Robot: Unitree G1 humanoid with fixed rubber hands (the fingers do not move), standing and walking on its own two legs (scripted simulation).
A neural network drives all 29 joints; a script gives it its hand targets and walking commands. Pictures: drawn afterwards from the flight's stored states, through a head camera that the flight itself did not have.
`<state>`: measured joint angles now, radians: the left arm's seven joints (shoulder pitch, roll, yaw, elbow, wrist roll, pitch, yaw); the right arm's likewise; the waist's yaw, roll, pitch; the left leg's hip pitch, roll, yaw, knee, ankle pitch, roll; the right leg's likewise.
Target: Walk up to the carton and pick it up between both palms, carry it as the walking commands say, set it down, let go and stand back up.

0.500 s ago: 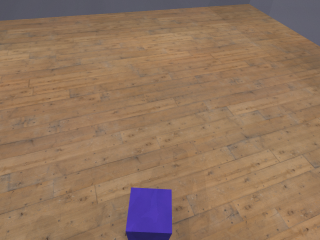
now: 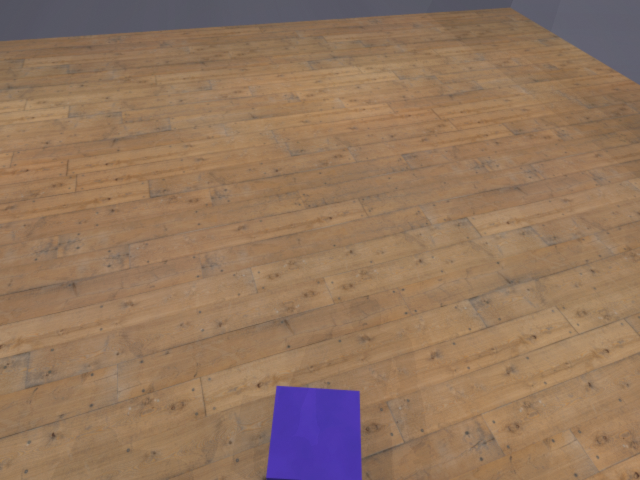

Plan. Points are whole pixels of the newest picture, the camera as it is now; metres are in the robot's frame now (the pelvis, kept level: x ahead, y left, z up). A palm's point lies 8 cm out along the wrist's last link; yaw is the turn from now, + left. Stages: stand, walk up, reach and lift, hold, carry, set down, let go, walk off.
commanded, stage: walk up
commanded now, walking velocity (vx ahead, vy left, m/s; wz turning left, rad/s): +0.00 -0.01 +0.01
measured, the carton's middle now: (313, 444) +0.32 -0.02 -0.64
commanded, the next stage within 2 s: none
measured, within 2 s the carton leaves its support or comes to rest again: neither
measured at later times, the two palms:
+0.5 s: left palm out of the picture +0.08 +0.24 -0.16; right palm out of the picture +0.12 -0.24 -0.13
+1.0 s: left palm out of the picture +0.12 +0.21 -0.15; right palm out of the picture +0.11 -0.29 -0.14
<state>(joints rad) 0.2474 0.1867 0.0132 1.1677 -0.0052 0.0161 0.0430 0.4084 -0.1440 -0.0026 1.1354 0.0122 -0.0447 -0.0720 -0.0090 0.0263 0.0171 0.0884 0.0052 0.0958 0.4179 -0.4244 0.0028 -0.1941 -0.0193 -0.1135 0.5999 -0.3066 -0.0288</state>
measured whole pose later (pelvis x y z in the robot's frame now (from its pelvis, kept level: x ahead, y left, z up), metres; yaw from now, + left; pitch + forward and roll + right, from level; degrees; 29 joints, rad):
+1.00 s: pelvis +0.03 -0.03 +0.00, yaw +0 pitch +0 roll +1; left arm 0.08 0.19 0.03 0.96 0.03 0.03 0.04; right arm 0.09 -0.24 -0.05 0.96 0.00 0.07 -0.03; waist 0.01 -0.03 0.18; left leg -0.32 -0.02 0.04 0.90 -0.58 -0.02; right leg -0.38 -0.07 -0.10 0.57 -0.18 -0.02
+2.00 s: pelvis -0.13 -0.01 +0.01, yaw -3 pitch -2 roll +0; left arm 0.33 0.13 -0.01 1.12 0.02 0.00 0.03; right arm 0.26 -0.16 -0.02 1.12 -0.02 0.02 -0.02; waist -0.02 0.00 0.04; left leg -0.28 0.01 0.10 0.38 -0.09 0.02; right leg -0.11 0.04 0.03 0.44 -0.28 -0.02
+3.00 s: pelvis -0.07 -0.03 +0.01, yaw -6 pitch +0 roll +1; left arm 0.30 0.12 0.01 1.11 0.01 -0.02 0.05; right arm 0.23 -0.14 -0.02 1.09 -0.02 0.00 -0.04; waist -0.01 -0.02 0.03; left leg -0.24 0.03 0.15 0.44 -0.19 0.01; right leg -0.07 0.04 0.04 0.43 -0.35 -0.05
